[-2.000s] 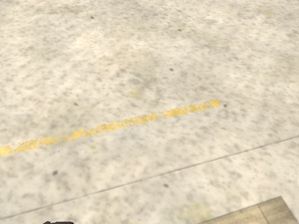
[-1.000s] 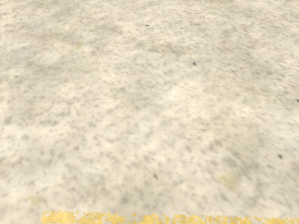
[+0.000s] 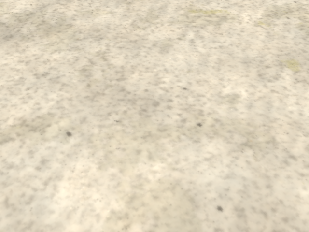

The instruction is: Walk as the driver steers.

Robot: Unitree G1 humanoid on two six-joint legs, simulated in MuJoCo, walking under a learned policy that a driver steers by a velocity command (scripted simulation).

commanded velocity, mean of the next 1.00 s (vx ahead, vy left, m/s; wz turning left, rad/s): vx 0.14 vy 0.00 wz -0.07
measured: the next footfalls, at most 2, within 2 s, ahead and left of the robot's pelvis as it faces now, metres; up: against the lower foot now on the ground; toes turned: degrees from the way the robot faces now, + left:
right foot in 0.18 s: +0.27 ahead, -0.15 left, +0.00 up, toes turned -3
left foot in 0.54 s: +0.25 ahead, +0.09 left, +0.00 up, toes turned -2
